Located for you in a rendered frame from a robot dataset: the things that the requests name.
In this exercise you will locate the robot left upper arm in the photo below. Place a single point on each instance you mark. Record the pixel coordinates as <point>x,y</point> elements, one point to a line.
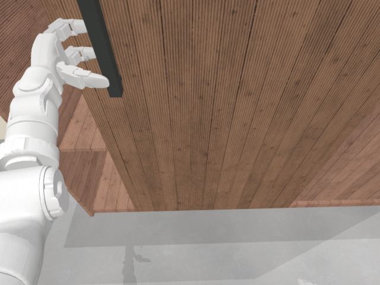
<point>30,200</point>

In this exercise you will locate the robot left hand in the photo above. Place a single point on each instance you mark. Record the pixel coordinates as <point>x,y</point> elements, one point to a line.
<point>47,51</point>

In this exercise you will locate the handle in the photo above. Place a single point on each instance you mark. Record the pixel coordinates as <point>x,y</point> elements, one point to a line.
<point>96,27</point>

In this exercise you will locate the left robot forearm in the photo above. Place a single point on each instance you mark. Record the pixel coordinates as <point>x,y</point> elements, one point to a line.
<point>32,127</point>

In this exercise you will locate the wardrobe door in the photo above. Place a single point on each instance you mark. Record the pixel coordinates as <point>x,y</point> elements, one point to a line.
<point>229,104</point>
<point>353,171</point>

